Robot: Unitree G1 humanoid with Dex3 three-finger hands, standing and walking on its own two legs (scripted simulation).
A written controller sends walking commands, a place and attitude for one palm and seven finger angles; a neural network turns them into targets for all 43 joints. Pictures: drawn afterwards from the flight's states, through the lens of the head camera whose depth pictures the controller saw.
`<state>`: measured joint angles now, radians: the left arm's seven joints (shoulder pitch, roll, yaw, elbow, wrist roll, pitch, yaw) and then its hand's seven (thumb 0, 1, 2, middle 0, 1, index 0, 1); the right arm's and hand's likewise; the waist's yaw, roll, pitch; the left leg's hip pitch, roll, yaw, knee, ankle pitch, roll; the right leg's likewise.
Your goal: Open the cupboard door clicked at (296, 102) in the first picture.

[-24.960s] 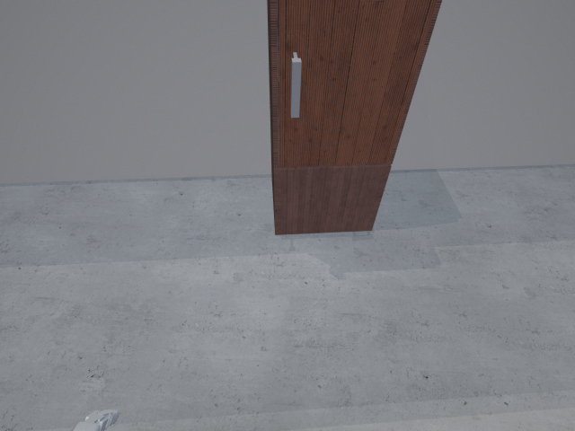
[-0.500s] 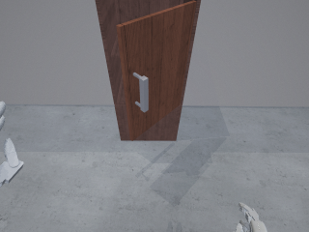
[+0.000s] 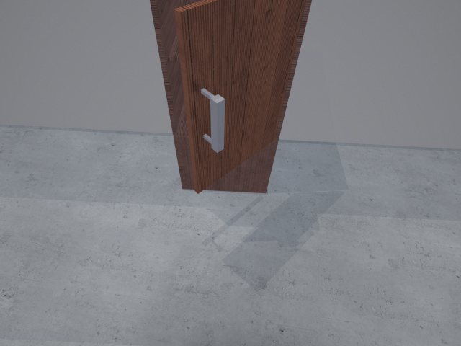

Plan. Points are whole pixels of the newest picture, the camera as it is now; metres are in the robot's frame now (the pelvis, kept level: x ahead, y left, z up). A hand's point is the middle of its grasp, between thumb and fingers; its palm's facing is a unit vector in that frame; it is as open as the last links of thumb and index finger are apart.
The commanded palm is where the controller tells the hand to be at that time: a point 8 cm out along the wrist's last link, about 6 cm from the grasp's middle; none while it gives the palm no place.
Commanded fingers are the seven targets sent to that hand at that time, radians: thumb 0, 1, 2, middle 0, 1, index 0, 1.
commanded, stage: let the arm hang, fingers relaxed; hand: left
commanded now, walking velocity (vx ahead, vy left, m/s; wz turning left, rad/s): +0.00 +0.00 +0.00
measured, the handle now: (211, 121) +0.63 +0.08 -0.01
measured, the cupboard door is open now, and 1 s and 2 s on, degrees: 45 45 45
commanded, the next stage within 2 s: look to check the result in 0.78 s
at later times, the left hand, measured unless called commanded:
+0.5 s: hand out of the picture +0.03 +0.20 -0.16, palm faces +0.03 -0.98 -0.21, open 7.4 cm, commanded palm none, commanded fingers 0.00 0.90 0.90 -0.20 -0.30 -0.20 -0.30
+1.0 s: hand out of the picture +0.01 +0.18 -0.16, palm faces +0.02 -0.99 -0.17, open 7.4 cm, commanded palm none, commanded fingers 0.00 0.90 0.90 -0.20 -0.30 -0.20 -0.30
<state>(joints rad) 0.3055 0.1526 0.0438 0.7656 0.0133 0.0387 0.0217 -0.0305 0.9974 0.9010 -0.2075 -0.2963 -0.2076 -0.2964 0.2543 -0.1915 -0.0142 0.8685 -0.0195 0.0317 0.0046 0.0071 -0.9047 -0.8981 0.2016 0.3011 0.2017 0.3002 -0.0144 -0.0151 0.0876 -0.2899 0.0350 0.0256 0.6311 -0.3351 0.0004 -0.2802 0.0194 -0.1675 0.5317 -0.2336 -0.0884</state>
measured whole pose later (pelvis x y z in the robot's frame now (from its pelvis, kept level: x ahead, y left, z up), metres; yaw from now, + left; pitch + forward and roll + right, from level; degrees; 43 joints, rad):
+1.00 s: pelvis +0.03 +0.03 +0.01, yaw -2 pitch -2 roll +0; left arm 0.30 0.11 0.01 1.17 0.01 -0.01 0.03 0.01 0.91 0.90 -0.20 -0.30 -0.20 -0.30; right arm 0.32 -0.11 0.02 1.17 -0.02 -0.01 -0.04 0.00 -0.91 -0.90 0.20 0.30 0.20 0.30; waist 0.00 0.01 0.04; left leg -0.12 -0.02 0.07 0.38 -0.24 0.03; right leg -0.17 -0.01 -0.11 0.40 -0.20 -0.04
